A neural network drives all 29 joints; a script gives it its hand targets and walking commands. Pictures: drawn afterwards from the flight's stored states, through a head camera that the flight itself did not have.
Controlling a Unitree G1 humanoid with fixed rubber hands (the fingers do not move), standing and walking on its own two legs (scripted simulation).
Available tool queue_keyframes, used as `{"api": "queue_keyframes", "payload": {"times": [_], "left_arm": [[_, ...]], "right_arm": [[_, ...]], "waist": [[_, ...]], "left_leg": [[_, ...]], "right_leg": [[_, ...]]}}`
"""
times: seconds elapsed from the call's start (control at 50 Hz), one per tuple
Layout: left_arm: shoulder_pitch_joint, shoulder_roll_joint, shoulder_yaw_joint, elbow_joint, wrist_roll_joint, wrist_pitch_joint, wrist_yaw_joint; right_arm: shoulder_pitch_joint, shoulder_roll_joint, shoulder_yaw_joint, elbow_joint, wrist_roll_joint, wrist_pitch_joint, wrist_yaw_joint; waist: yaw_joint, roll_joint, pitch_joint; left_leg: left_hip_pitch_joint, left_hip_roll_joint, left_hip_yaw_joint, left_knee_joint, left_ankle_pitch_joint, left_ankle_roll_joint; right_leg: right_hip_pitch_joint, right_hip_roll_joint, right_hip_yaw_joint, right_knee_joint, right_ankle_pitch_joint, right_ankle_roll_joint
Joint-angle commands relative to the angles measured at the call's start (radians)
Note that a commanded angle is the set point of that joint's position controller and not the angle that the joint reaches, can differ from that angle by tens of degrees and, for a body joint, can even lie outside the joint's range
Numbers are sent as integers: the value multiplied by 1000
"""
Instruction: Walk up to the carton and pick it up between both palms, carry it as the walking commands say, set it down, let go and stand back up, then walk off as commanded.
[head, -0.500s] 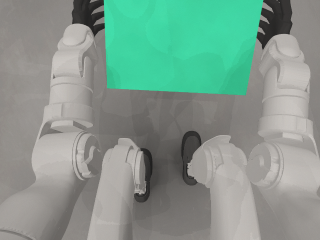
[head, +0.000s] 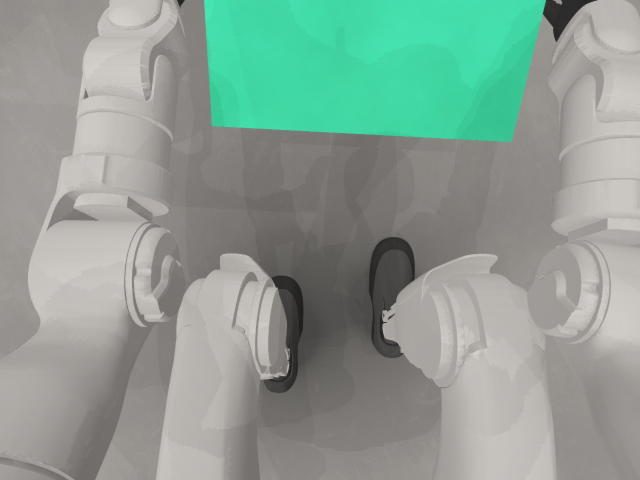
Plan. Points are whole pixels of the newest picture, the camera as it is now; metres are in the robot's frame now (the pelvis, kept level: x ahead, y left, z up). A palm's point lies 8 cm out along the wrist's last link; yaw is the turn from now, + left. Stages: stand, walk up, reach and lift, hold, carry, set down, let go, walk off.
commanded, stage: set down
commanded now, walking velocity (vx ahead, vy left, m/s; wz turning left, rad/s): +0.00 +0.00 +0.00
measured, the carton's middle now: out of the picture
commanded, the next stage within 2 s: none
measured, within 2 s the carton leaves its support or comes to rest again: rests again in 0.80 s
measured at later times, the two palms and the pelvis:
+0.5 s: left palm out of the picture +0.58 +0.14 -0.16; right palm out of the picture +0.55 -0.23 -0.16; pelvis -0.01 +0.00 -0.02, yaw +1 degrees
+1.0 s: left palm out of the picture +0.59 +0.14 -0.18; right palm out of the picture +0.56 -0.23 -0.18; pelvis +0.01 +0.00 -0.03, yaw +0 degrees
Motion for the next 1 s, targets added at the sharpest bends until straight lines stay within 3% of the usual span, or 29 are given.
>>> {"api": "queue_keyframes", "payload": {"times": [0.0, 0.48, 0.98], "left_arm": [[-628, -866, -400, -149, -142, -46, -277], [-557, -862, -302, 20, -82, -24, -328], [-334, -892, -278, 102, -5, 11, -353]], "right_arm": [[-647, 804, 413, -133, 153, -46, 283], [-599, 828, 350, 27, 122, -34, 302], [-373, 868, 311, 121, 81, -12, 335]], "waist": [[-54, -5, -1299], [-37, -7, -979], [-28, 19, -812]], "left_leg": [[420, -56, -99, -196, 406, -46], [286, -49, -89, -159, 260, -28], [261, -47, -105, -130, 316, -35]], "right_leg": [[913, 109, 55, 5, 402, 22], [801, 98, 60, 39, 268, 16], [698, 96, 63, 87, 293, 17]]}}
